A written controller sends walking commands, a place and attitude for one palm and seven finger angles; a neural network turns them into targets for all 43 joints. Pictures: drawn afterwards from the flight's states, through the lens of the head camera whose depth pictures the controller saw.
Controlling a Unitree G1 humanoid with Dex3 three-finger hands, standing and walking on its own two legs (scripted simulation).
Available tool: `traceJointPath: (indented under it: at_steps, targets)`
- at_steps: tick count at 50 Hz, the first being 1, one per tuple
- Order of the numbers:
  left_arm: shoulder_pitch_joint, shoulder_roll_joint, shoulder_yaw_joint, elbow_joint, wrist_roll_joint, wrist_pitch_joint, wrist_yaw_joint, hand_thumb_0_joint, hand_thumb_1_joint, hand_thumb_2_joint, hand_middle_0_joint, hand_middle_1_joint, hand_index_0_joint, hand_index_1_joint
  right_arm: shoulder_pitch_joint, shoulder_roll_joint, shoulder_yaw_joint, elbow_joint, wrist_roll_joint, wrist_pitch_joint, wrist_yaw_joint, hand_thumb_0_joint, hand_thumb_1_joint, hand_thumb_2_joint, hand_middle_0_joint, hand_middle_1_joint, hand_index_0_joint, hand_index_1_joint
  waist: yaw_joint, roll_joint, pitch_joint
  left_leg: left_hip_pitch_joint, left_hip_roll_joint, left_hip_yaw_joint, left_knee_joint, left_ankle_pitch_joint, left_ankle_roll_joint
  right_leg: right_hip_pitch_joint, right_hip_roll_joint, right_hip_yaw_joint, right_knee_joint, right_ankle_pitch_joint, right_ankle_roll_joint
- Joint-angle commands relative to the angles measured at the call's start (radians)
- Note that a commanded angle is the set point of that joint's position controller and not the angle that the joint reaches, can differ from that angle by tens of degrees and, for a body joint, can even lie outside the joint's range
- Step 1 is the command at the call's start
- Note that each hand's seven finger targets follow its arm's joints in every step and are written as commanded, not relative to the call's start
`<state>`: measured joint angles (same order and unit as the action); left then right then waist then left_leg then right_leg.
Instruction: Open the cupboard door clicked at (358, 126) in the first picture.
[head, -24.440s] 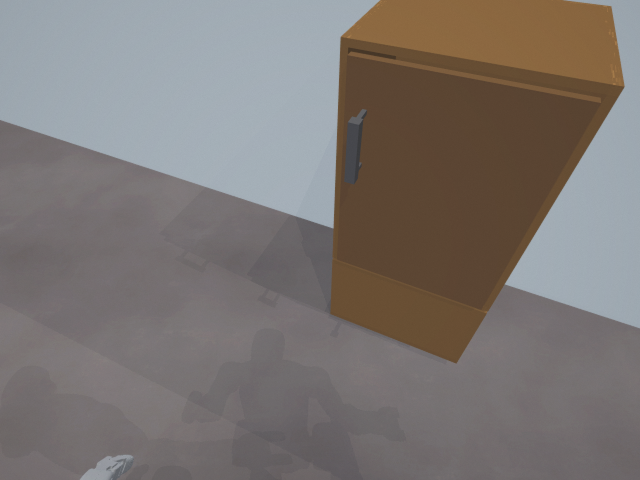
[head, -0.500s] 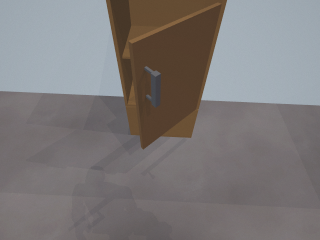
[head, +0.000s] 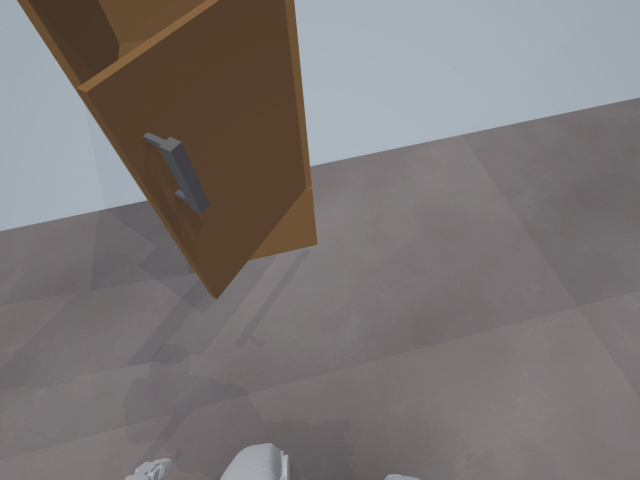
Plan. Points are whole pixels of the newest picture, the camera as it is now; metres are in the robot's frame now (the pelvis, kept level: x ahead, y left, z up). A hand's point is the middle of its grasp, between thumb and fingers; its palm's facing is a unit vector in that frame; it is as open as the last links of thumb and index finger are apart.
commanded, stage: walk to a spot facing it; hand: left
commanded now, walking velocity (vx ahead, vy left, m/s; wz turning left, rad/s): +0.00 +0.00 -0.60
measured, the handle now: (177, 173) +0.53 +0.27 +0.02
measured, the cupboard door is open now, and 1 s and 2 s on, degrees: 45 45 45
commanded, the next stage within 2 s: none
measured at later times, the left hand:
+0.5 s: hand (210, 434) +0.18 +0.19 -0.16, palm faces -0.28 -0.94 -0.22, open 7.4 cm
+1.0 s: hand (264, 405) +0.23 +0.12 -0.17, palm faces -0.53 -0.82 -0.20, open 7.4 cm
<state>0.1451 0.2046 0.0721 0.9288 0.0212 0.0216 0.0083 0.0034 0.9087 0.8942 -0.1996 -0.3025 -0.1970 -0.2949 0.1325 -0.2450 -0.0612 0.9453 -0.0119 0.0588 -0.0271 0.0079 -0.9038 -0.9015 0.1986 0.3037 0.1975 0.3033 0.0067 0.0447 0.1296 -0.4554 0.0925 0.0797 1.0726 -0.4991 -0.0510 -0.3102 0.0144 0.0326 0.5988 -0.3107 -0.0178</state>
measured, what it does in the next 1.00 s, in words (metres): steps on the spot, turning right: left foot, then right foot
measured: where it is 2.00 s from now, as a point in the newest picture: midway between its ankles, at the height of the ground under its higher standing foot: (425, 467)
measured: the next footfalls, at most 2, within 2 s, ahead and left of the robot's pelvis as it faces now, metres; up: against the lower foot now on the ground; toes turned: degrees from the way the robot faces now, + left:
left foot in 0.22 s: +0.07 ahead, +0.13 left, +0.00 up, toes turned -7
right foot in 0.58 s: +0.03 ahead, -0.13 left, +0.00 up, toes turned -25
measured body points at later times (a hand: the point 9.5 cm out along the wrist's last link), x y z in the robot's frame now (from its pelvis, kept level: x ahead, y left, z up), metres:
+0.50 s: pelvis +0.03 +0.01 +0.01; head +0.10 +0.01 +0.45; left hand +0.20 +0.24 -0.14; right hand +0.00 -0.25 -0.13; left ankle +0.03 +0.13 -0.73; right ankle -0.02 -0.12 -0.68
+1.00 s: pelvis +0.05 +0.00 +0.00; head +0.10 -0.02 +0.45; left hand +0.26 +0.16 -0.15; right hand -0.01 -0.27 -0.13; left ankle +0.12 +0.10 -0.73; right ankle -0.01 -0.11 -0.73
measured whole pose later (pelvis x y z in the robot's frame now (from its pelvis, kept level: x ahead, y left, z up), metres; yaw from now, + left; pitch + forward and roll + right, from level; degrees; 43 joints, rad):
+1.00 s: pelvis +0.05 +0.00 +0.00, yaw -35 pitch +3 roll -1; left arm 0.20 0.22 0.06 0.90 0.01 0.05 0.00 0.01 0.90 0.89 -0.20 -0.30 -0.20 -0.30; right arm 0.16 -0.21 -0.04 0.87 0.00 0.01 -0.03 0.01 -0.90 -0.90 0.20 0.30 0.20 0.30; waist 0.00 -0.02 0.06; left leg -0.32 0.03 0.01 0.57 -0.31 -0.03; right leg -0.35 0.10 0.15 0.60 -0.32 0.00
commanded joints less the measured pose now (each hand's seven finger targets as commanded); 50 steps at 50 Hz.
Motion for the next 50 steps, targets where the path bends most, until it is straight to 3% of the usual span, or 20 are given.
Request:
traceJointPath:
  at_steps: [1, 6, 9, 10, 11, 12, 13, 17, 23, 27, 28, 29, 30, 32, 35, 43, 46, 48, 49, 50]
  targets:
    - [0.07, 0.211, 0.054, -0.064, 0.005, -0.007, 0.021, 0.0, 0.9, 0.9, -0.2, -0.3, -0.2, -0.3, -0.019, -0.047, -0.015, -0.106, 0.002, -0.025, 0.001, 0.0, -0.9, -0.9, 0.2, 0.3, 0.2, 0.3, 0.015, -0.179, -0.204, -0.053, -0.028, -0.058, -0.019, 0.046, -0.016, 0.191, -0.227, 0.287, -0.188, 0.582, -0.177]
    - [0.071, 0.229, 0.061, -0.073, 0.011, -0.001, 0.012, 0.0, 0.9, 0.9, -0.2, -0.3, -0.2, -0.3, -0.01, -0.036, -0.012, -0.124, 0.01, -0.038, -0.005, 0.0, -0.9, -0.9, 0.2, 0.3, 0.2, 0.3, 0.009, -0.176, -0.188, 0.051, -0.069, -0.057, -0.267, 0.058, -0.006, 0.145, -0.212, 0.355, -0.182, 0.528, -0.179]
    - [0.021, 0.204, 0.055, -0.087, -0.001, 0.008, 0.007, 0.0, 0.9, 0.9, -0.2, -0.3, -0.2, -0.3, 0.1, -0.059, -0.015, -0.097, 0.013, -0.053, -0.014, 0.0, -0.9, -0.9, 0.2, 0.3, 0.2, 0.3, -0.05, -0.175, -0.193, 0.289, -0.075, -0.061, -0.575, 0.249, 0.003, 0.004, -0.145, 0.331, -0.109, 0.433, -0.096]
    - [0.024, 0.157, 0.044, -0.103, -0.01, 0.012, 0.002, 0.0, 0.9, 0.9, -0.2, -0.3, -0.2, -0.3, 0.135, -0.117, -0.022, -0.091, 0.005, -0.064, -0.02, 0.0, -0.9, -0.9, 0.2, 0.3, 0.2, 0.3, -0.062, -0.027, -0.202, 0.413, 0.042, -0.174, -0.706, 0.267, 0.037, -0.126, -0.057, 0.261, -0.023, 0.246, -0.042]
    - [0.05, 0.102, 0.032, -0.121, -0.019, 0.014, -0.012, 0.0, 0.9, 0.9, -0.2, -0.3, -0.2, -0.3, 0.151, -0.221, -0.041, -0.101, -0.012, -0.073, -0.022, 0.0, -0.9, -0.9, 0.2, 0.3, 0.2, 0.3, -0.055, 0.278, -0.216, 0.487, 0.323, -0.473, -0.798, 0.394, 0.146, -0.289, 0.069, 0.093, 0.21, -0.2, 0.029]
    - [0.015, 0.135, 0.033, -0.126, -0.007, 0.013, -0.016, 0.0, 0.9, 0.9, -0.2, -0.3, -0.2, -0.3, 0.169, -0.239, -0.039, -0.105, -0.018, -0.067, -0.029, 0.0, -0.9, -0.9, 0.2, 0.3, 0.2, 0.3, -0.067, 0.217, -0.195, 0.406, 0.419, -0.522, -0.787, 0.531, 0.24, -0.285, 0.031, 0.053, 0.422, -0.326, 0.046]
    - [0.021, 0.14, 0.034, -0.14, -0.003, 0.008, -0.02, 0.0, 0.9, 0.9, -0.2, -0.3, -0.2, -0.3, 0.129, -0.216, -0.029, -0.132, -0.022, -0.065, -0.03, 0.0, -0.9, -0.9, 0.2, 0.3, 0.2, 0.3, -0.04, 0.104, -0.165, 0.322, 0.406, -0.458, -0.763, 0.564, 0.266, -0.257, -0.017, 0.054, 0.496, -0.287, 0.055]
    - [0.035, 0.106, 0.034, -0.1, -0.001, 0.02, -0.04, 0.0, 0.9, 0.9, -0.2, -0.3, -0.2, -0.3, 0.091, -0.131, -0.005, -0.133, -0.023, -0.072, -0.03, 0.0, -0.9, -0.9, 0.2, 0.3, 0.2, 0.3, -0.001, 0.164, -0.162, 0.376, 0.204, -0.112, -0.675, 0.9, 0.169, -0.278, -0.029, -0.017, 0.584, -0.145, 0.082]
    - [-0.055, 0.085, 0.012, -0.132, -0.002, 0.013, -0.052, 0.0, 0.9, 0.9, -0.2, -0.3, -0.2, -0.3, 0.187, -0.166, -0.025, -0.094, -0.023, -0.064, -0.018, 0.0, -0.9, -0.9, 0.2, 0.3, 0.2, 0.3, -0.055, 0.189, -0.184, 0.44, 0.213, -0.016, -0.625, 0.885, 0.153, -0.154, -0.019, -0.126, 0.22, -0.125, 0.061]
    - [0.033, 0.117, 0.02, -0.102, -0.004, 0.003, -0.048, 0.0, 0.9, 0.9, -0.2, -0.3, -0.2, -0.3, 0.161, -0.184, -0.034, -0.095, -0.013, -0.058, -0.009, 0.0, -0.9, -0.9, 0.2, 0.3, 0.2, 0.3, 0.002, 0.127, -0.205, 0.336, 0.211, 0.027, -0.49, 0.779, 0.094, 0.103, -0.002, -0.142, -0.093, 0.078, 0.017]
    - [0.128, 0.185, 0.032, -0.074, 0.002, -0.006, -0.037, 0.0, 0.9, 0.9, -0.2, -0.3, -0.2, -0.3, 0.145, -0.162, -0.033, -0.109, 0.0, -0.058, -0.001, 0.0, -0.9, -0.9, 0.2, 0.3, 0.2, 0.3, 0.05, -0.016, -0.256, 0.184, 0.168, 0.076, -0.333, 0.628, 0.042, 0.319, -0.096, -0.022, -0.177, 0.323, -0.024]
    - [0.214, 0.312, 0.062, -0.052, 0.012, -0.014, -0.016, 0.0, 0.9, 0.9, -0.2, -0.3, -0.2, -0.3, 0.078, -0.067, -0.01, -0.164, 0.008, -0.056, 0.003, 0.0, -0.9, -0.9, 0.2, 0.3, 0.2, 0.3, 0.097, -0.374, -0.259, -0.115, -0.005, 0.146, -0.075, -0.064, -0.021, 0.456, -0.383, 0.377, -0.215, 0.729, -0.145]
    - [0.248, 0.331, 0.064, -0.036, -0.007, -0.011, -0.001, 0.0, 0.9, 0.9, -0.2, -0.3, -0.2, -0.3, 0.043, -0.093, -0.007, -0.173, 0.006, -0.041, -0.009, 0.0, -0.9, -0.9, 0.2, 0.3, 0.2, 0.3, 0.12, -0.352, -0.254, -0.149, -0.014, -0.026, 0.064, -0.201, -0.014, 0.396, -0.432, 0.407, -0.209, 0.804, -0.231]
    - [0.124, 0.254, 0.053, -0.073, -0.004, -0.002, 0.011, 0.0, 0.9, 0.9, -0.2, -0.3, -0.2, -0.3, 0.037, -0.086, -0.012, -0.148, 0.006, -0.031, -0.008, 0.0, -0.9, -0.9, 0.2, 0.3, 0.2, 0.3, 0.056, -0.316, -0.162, -0.192, 0.023, -0.085, 0.121, -0.056, -0.013, 0.272, -0.317, 0.342, -0.245, 0.502, -0.211]
    - [0.039, 0.209, 0.036, -0.109, -0.005, -0.005, 0.014, 0.0, 0.9, 0.9, -0.2, -0.3, -0.2, -0.3, 0.058, -0.079, -0.014, -0.114, 0.002, -0.019, 0.006, 0.0, -0.9, -0.9, 0.2, 0.3, 0.2, 0.3, 0.003, -0.213, -0.16, -0.085, 0.007, -0.074, 0.077, 0.084, -0.03, 0.146, -0.233, 0.237, -0.245, 0.431, -0.165]
    - [0.066, 0.227, 0.044, -0.102, 0.008, -0.005, 0.005, 0.0, 0.9, 0.9, -0.2, -0.3, -0.2, -0.3, 0.029, -0.053, -0.014, -0.13, 0.007, -0.034, 0.003, 0.0, -0.9, -0.9, 0.2, 0.3, 0.2, 0.3, 0.017, -0.194, -0.174, 0.019, -0.058, -0.063, -0.244, 0.069, -0.021, 0.131, -0.208, 0.341, -0.235, 0.348, -0.178]
    - [0.03, 0.22, 0.048, -0.109, 0.0, 0.0, 0.003, 0.0, 0.9, 0.9, -0.2, -0.3, -0.2, -0.3, 0.097, -0.057, -0.012, -0.112, 0.013, -0.048, -0.008, 0.0, -0.9, -0.9, 0.2, 0.3, 0.2, 0.3, -0.021, -0.202, -0.195, 0.166, -0.081, -0.065, -0.468, 0.167, -0.009, 0.072, -0.172, 0.354, -0.174, 0.406, -0.136]
    - [0.01, 0.162, 0.034, -0.124, -0.011, 0.007, -0.001, 0.0, 0.9, 0.9, -0.2, -0.3, -0.2, -0.3, 0.176, -0.123, -0.022, -0.091, 0.007, -0.063, -0.017, 0.0, -0.9, -0.9, 0.2, 0.3, 0.2, 0.3, -0.059, -0.028, -0.219, 0.403, 0.055, -0.191, -0.714, 0.249, 0.035, -0.136, -0.052, 0.265, -0.047, 0.173, -0.04]
    - [0.044, 0.104, 0.025, -0.14, -0.021, 0.008, -0.012, 0.0, 0.9, 0.9, -0.2, -0.3, -0.2, -0.3, 0.191, -0.226, -0.039, -0.102, -0.012, -0.071, -0.019, 0.0, -0.9, -0.9, 0.2, 0.3, 0.2, 0.3, -0.053, 0.272, -0.228, 0.473, 0.325, -0.477, -0.802, 0.332, 0.14, -0.292, 0.078, 0.09, 0.178, -0.2, 0.024]
    - [-0.002, 0.139, 0.028, -0.149, -0.007, 0.008, -0.017, 0.0, 0.9, 0.9, -0.2, -0.3, -0.2, -0.3, 0.208, -0.241, -0.039, -0.108, -0.019, -0.067, -0.025, 0.0, -0.9, -0.9, 0.2, 0.3, 0.2, 0.3, -0.07, 0.226, -0.187, 0.378, 0.42, -0.515, -0.812, 0.44, 0.224, -0.288, 0.04, 0.043, 0.4, -0.315, 0.042]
